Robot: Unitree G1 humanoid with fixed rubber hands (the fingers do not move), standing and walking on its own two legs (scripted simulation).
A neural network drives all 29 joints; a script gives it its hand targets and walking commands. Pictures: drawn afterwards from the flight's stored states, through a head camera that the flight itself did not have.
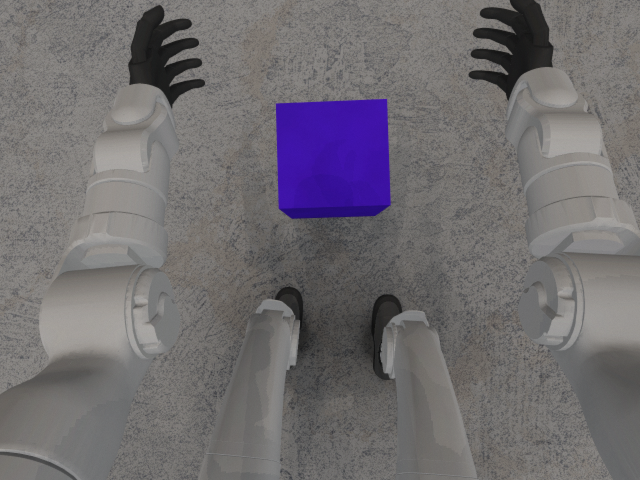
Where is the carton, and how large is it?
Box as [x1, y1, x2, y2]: [276, 99, 390, 218]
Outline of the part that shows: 386,99 276,103 278,199 279,208 291,218 375,215 390,204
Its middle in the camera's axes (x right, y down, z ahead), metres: +0.03 -0.16 +0.85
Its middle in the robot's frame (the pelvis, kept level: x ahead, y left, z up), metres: +0.52 +0.04 -0.52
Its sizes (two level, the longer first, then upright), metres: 0.210 0.200 0.250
